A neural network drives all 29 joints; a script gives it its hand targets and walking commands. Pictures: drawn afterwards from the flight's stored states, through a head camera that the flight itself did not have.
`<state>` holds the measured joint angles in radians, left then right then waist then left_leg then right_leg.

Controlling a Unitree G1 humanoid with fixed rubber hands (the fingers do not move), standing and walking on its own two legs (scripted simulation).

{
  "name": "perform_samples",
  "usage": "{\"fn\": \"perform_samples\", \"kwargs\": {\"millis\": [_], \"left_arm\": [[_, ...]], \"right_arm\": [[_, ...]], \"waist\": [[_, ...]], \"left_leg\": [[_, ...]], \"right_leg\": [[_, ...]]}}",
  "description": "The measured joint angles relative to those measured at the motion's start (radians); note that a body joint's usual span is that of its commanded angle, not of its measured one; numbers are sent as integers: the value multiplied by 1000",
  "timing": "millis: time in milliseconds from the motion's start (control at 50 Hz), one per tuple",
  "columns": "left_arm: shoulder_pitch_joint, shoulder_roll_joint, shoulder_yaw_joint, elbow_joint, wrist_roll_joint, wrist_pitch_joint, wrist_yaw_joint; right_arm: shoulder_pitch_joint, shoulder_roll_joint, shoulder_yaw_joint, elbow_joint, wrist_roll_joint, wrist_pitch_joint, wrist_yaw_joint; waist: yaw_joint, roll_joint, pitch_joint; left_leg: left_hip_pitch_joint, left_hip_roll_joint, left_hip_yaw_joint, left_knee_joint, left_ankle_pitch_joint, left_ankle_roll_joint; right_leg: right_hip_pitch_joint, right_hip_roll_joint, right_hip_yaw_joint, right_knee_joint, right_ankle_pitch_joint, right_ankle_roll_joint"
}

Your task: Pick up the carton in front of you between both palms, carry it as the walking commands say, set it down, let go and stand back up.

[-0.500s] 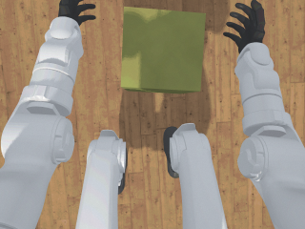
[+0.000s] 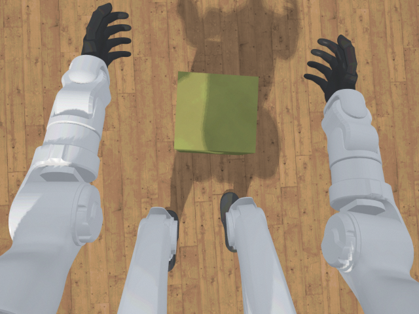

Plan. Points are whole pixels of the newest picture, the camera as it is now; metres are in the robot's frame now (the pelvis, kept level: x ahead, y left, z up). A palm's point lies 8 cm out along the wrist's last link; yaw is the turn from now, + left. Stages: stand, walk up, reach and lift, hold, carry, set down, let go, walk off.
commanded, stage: set down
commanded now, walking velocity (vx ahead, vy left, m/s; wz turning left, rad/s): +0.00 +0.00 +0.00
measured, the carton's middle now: (213, 120) +0.48 -0.06 -0.46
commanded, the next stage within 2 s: let go in 0.10 s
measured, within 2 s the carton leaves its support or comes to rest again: neither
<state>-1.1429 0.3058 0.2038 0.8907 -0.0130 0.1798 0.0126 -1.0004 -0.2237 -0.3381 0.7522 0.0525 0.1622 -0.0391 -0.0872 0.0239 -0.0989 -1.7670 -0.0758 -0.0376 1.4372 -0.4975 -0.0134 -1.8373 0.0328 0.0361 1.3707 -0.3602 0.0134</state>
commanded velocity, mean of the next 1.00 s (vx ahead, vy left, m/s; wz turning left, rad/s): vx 0.00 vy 0.00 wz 0.00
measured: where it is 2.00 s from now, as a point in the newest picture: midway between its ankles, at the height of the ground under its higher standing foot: (200, 241)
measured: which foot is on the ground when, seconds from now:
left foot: down 0.00-1.00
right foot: down 0.00-1.00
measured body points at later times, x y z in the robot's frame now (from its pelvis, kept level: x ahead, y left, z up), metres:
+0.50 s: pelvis +0.05 -0.01 +0.13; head +0.29 -0.02 +0.51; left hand +0.44 +0.18 +0.01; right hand +0.40 -0.26 +0.01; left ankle +0.05 +0.12 -0.55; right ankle +0.10 -0.12 -0.55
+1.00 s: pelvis +0.10 +0.01 +0.19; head +0.15 +0.01 +0.64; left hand +0.30 +0.23 +0.11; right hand +0.26 -0.23 +0.11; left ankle +0.05 +0.12 -0.55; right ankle +0.10 -0.12 -0.55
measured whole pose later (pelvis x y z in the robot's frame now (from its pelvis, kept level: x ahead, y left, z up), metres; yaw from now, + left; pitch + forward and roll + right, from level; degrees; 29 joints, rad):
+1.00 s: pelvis +0.10 +0.01 +0.19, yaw -2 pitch +5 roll -1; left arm 0.18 0.20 0.06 0.49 0.01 0.01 -0.04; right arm 0.24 -0.21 -0.04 0.43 0.02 0.02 0.07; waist -0.02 0.00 0.02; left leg -0.23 -0.03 -0.06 0.45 -0.30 0.02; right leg -0.31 0.03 0.05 0.43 -0.20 0.01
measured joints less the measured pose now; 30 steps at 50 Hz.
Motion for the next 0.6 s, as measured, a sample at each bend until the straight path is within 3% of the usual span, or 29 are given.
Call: {"fn": "perform_samples", "kwargs": {"millis": [240, 400, 600], "left_arm": [[106, -52, 47, -6, 80, -32, -4], [451, -145, 30, -206, 120, -45, 41], [781, -137, -24, -281, 83, -116, 2]], "right_arm": [[100, 28, -13, 3, -81, -35, 41], [398, 30, 76, -123, -133, -49, 106], [719, 14, 180, -188, -75, -106, 121]], "waist": [[9, 0, -10], [26, -5, 5], [27, -25, 30]], "left_leg": [[221, 8, -16, -268, 85, -3], [469, 13, -26, -455, 121, -6], [827, 32, -37, -643, 137, -6]], "right_leg": [[228, -4, -3, -262, 74, -8], [469, -8, -5, -428, 94, -20], [820, 1, -9, -597, 100, -30]]}}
